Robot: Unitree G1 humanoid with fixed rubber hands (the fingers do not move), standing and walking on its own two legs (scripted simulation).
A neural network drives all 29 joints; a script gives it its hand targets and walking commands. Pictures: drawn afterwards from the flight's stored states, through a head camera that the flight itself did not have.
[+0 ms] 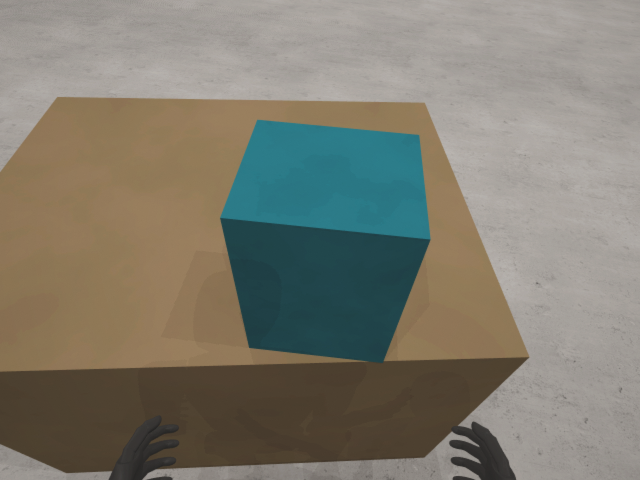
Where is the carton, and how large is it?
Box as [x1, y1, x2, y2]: [220, 120, 430, 362]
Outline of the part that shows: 257,120 220,217 249,347 382,362 430,239 418,135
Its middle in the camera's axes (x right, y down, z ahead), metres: +0.00 +0.01 +0.55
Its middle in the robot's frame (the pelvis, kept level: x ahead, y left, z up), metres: +0.41 +0.01 +0.05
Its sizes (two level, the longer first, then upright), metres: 0.207 0.177 0.288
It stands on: a pedestal, 0.68 m high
